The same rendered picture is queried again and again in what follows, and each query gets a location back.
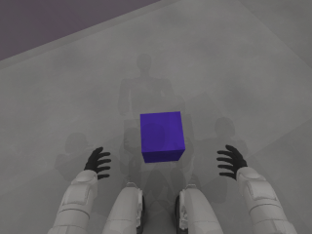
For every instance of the robot left forearm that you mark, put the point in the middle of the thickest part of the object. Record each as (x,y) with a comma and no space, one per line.
(76,205)

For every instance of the robot right forearm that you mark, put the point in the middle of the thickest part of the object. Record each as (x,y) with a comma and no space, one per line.
(263,205)

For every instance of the right robot shin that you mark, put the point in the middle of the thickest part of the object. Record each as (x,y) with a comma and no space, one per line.
(183,221)

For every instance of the robot right hand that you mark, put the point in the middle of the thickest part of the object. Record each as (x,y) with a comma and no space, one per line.
(236,160)

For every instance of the right robot thigh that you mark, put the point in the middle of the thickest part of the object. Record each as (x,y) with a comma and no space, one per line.
(201,218)

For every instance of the carton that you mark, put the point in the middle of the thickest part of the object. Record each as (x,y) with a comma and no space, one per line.
(161,136)

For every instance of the robot left hand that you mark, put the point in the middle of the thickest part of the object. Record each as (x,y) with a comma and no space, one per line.
(94,161)

